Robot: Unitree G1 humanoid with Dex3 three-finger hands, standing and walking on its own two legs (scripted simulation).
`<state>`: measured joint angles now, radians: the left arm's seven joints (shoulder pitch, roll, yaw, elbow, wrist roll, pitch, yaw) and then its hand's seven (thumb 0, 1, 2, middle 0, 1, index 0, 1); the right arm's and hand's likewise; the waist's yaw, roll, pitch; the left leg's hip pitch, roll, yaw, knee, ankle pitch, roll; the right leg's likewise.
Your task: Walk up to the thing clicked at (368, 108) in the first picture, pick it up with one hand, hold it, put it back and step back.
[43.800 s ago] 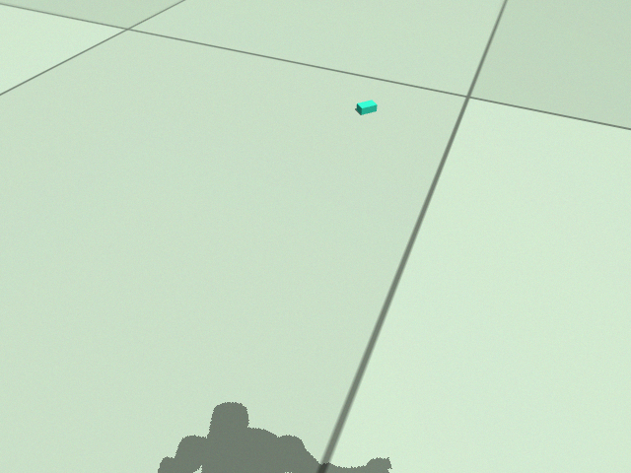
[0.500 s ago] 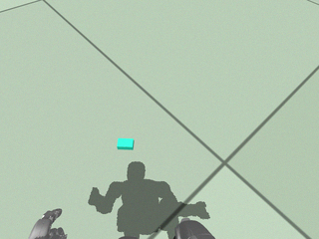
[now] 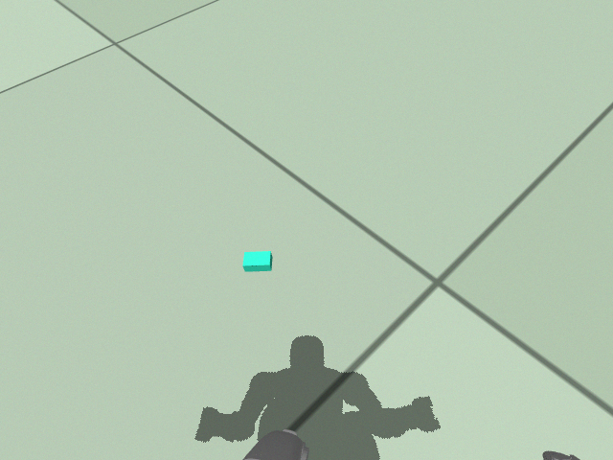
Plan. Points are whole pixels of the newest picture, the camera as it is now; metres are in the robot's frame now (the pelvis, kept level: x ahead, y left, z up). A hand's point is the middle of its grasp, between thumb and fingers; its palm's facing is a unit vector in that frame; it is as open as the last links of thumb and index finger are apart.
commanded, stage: step back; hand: left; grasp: from above
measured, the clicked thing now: (257, 261) +0.88 +0.29 -0.74
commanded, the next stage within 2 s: stand in 1.54 s
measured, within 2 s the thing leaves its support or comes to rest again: neither
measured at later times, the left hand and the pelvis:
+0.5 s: hand out of the picture -0.11 +0.27 -0.16, palm faces +0.03 -0.92 -0.39, open 7.4 cm; pelvis -0.18 -0.01 -0.01, yaw +2 degrees
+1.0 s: hand out of the picture -0.21 +0.28 -0.15, palm faces +0.04 -0.92 -0.39, open 7.4 cm; pelvis -0.25 +0.00 +0.00, yaw +4 degrees
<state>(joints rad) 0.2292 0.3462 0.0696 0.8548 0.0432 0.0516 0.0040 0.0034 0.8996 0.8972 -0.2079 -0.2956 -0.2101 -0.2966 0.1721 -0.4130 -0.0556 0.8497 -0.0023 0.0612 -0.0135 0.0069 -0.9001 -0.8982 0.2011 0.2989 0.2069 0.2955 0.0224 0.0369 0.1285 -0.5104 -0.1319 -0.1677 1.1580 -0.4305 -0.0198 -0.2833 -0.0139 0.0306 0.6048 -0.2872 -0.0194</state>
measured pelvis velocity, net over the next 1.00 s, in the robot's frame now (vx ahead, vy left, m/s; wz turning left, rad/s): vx -0.25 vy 0.00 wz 0.07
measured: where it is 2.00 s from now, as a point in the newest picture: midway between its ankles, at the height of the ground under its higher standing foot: outside the picture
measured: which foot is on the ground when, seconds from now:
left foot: up 0.00-0.18, down 0.20-0.58, up 0.60-0.82, down 0.84-1.00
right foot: down 0.00-0.22, up 0.24-0.52, down 0.54-0.90, up 0.92-1.00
